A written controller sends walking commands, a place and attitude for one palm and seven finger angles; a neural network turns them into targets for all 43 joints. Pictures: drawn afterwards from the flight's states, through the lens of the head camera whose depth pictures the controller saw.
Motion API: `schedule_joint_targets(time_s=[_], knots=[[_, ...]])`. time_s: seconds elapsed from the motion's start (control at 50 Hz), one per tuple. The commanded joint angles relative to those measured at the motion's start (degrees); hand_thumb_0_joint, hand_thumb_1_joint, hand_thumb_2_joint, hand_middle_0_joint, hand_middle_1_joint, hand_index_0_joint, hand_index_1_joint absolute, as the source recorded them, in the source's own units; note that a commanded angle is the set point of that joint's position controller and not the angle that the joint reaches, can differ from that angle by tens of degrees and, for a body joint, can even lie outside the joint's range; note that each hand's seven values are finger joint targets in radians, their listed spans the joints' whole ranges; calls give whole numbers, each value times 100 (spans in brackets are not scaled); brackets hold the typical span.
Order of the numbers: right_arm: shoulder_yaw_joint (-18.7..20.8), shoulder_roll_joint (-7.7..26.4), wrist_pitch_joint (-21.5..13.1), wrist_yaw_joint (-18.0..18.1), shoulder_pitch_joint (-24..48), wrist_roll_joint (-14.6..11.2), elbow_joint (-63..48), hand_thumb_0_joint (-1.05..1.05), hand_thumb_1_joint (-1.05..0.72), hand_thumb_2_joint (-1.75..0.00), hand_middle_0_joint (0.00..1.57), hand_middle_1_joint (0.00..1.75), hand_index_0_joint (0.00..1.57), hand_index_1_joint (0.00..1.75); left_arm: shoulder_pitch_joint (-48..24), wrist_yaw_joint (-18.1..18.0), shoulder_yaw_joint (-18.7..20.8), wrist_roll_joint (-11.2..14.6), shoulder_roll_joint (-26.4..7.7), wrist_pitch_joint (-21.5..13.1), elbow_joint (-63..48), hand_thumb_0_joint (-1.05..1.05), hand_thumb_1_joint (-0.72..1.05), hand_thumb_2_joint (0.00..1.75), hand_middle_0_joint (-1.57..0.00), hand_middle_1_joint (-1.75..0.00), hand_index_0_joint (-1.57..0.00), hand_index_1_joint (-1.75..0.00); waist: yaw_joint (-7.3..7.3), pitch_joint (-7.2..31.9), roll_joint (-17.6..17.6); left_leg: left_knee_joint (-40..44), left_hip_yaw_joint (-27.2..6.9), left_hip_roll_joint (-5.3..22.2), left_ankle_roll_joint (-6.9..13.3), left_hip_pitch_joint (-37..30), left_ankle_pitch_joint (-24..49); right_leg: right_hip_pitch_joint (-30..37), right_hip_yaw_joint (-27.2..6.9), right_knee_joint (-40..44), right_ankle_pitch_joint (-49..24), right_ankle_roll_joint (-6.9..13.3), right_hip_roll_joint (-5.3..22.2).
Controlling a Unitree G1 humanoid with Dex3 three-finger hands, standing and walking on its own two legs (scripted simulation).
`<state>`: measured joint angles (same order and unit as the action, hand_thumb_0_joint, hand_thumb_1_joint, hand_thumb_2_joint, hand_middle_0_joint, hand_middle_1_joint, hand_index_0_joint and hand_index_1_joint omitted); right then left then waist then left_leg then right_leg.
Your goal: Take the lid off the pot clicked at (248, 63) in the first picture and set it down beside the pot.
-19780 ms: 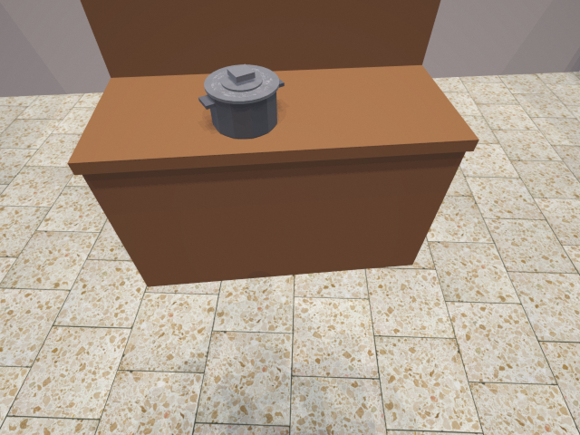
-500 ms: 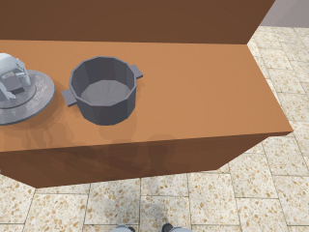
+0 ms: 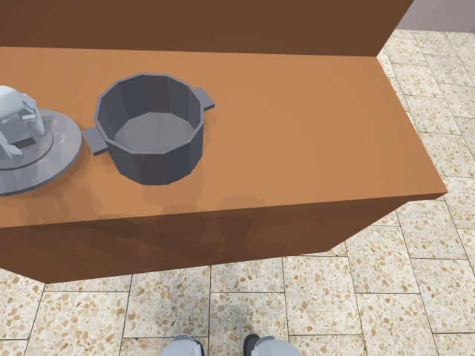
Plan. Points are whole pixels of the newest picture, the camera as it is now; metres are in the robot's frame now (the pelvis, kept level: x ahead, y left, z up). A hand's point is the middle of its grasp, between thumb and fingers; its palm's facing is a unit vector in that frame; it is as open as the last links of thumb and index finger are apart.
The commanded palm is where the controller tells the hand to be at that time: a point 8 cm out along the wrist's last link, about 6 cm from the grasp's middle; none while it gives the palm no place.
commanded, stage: lower the lid onto the table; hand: left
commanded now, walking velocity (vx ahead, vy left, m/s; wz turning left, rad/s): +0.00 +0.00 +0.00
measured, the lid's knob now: (11, 136) +0.49 +0.35 +0.01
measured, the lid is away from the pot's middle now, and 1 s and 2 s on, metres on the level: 0.23 0.24 0.24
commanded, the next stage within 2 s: open the fingers wide in 0.76 s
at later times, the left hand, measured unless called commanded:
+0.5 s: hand (12, 144) +0.47 +0.35 +0.00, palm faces -0.51 -0.15 -0.85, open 7.5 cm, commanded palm +0.55 +0.34 +0.06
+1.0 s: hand (15, 151) +0.47 +0.35 -0.01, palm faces -0.47 -0.16 -0.87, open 7.2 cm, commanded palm +0.51 +0.33 +0.03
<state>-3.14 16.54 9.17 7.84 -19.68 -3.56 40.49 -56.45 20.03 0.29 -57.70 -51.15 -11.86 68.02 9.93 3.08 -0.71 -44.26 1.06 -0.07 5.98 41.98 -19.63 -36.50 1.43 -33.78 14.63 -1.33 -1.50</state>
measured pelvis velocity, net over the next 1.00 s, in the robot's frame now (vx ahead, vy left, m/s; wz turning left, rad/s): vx -0.01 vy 0.02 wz -0.02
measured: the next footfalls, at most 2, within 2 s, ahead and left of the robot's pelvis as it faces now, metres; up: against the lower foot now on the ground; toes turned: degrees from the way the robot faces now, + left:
none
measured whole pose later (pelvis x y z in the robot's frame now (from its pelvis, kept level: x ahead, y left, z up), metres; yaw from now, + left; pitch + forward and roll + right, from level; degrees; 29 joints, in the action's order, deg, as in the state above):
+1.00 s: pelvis -0.01 +0.02 -0.03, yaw -1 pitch +22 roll -8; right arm -3.7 15.3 14.1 4.2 -20.3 -3.2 37.2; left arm -58.1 15.2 1.4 -59.2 -50.6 -9.1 67.9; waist 10.6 4.4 -2.2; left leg -55.6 0.5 0.3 7.2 54.3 -23.5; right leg -48.3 1.8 -44.4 18.5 -0.5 -2.1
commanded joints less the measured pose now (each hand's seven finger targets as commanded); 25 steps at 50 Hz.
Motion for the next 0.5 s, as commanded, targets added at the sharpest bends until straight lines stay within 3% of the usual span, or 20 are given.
schedule_joint_targets(time_s=[0.0, 0.04, 0.06, 0.1, 0.14, 0.16, 0.22, 0.28, 0.34, 0.36, 0.4, 0.42, 0.48], knots=[[380, 1282, -34, 116, -811, 29, -199, 0, -90, -90, 20, 30, 20, 30, -2949, -417, 544, 81, -2170, -67, -1436, 0, 67, 100, -63, -95, -73, -104, -13, 2794, -1530, 326, -575, 198, -247, -3189, 3125, -322, 242, 122, -751, 339, -402], [371, 1286, -13, 106, -834, 45, -195, 0, -90, -90, 20, 30, 20, 30, -2868, -476, 606, 16, -2291, -48, -1342, 0, 67, 100, -63, -95, -73, -104, -16, 2825, -1579, 240, -589, 200, -281, -3189, 3197, -379, 257, 58, -725, 331, -414], [362, 1311, 7, 112, -843, 65, -235, 0, -90, -90, 20, 30, 20, 30, -2776, -509, 744, -8, -2470, -44, -1286, 0, 67, 100, -63, -95, -73, -104, -28, 2857, -1445, 208, -582, 175, -257, -3074, 3154, -310, 262, 41, -748, 323, -414], [336, 1288, 29, 94, -803, 42, -251, 0, -90, -90, 20, 30, 20, 30, -2797, -514, 537, -16, -2226, -13, -1182, 0, 67, 100, -63, -95, -73, -104, 1, 2740, -1583, 176, -595, 175, -297, -3033, 3304, -470, 280, -17, -753, 344, -423], [321, 1317, 52, 71, -823, 19, -239, 0, -90, -90, 20, 30, 20, 30, -2624, -486, 450, 0, -2138, 49, -804, 0, 67, 100, -63, -95, -73, -104, 71, 2437, -1231, 139, -571, 196, -232, -2739, 2770, -636, 295, -57, -501, 309, -437], [322, 1345, 80, 77, -837, 38, -262, 0, -90, -90, 20, 30, 20, 30, -2809, -469, 532, -14, -2329, 40, -1058, 0, 67, 100, -63, -95, -73, -104, 52, 2680, -1386, 132, -560, 163, -210, -2724, 2729, -492, 261, -67, -563, 316, -428], [369, 1308, 86, 105, -937, 69, -222, 0, -90, -90, 20, 30, 20, 30, -3037, -398, 523, -33, -2289, -64, -1417, 0, 67, 100, -63, -95, -73, -104, 84, 3115, -1829, -2, -673, 233, -302, -3315, 3479, -723, 283, -135, -667, 312, -446], [369, 1302, 119, 111, -952, 81, -193, 0, -90, -90, 20, 30, 20, 30, -2933, -384, 586, 27, -2290, -105, -1313, 0, 67, 100, -63, -95, -73, -104, 103, 3057, -1705, -93, -678, 255, -314, -3234, 3577, -845, 309, -194, -649, 299, -461], [370, 1288, 147, 92, -980, 94, -143, 0, -90, -90, 20, 30, 20, 30, -2908, -411, 481, 1, -2108, -137, -1266, 0, 67, 100, -63, -95, -73, -104, 119, 2971, -1849, -149, -758, 298, -384, -3345, 3826, -1123, 335, -246, -566, 314, -488], [369, 1300, 160, 88, -979, 106, -159, 0, -90, -90, 20, 30, 20, 30, -2840, -448, 548, -5, -2167, -137, -1218, 0, 67, 100, -63, -95, -73, -104, 130, 2942, -1674, -174, -755, 285, -360, -3219, 3720, -1104, 340, -261, -557, 303, -487], [353, 1298, 178, 66, -953, 103, -164, 0, -90, -90, 20, 30, 20, 30, -2937, -495, 513, -22, -2126, -134, -1281, 0, 67, 100, -63, -95, -73, -104, 106, 2977, -1748, -186, -762, 287, -378, -3166, 3813, -1105, 348, -312, -596, 325, -488], [365, 1317, 204, 63, -1010, 137, -171, 0, -90, -90, 20, 30, 20, 30, -2939, -546, 670, -59, -2344, -126, -1347, 0, 67, 100, -63, -95, -73, -104, 80, 3153, -1815, -212, -773, 280, -389, -3249, 3869, -1040, 331, -319, -610, 314, -487], [323, 1287, 224, 32, -953, 97, -218, 0, -90, -90, 20, 30, 20, 30, -2787, -610, 460, -89, -2125, -14, -915, 0, 67, 100, -63, -95, -73, -104, 160, 2840, -1542, -256, -698, 235, -338, -2776, 3318, -1081, 331, -379, -497, 313, -508]])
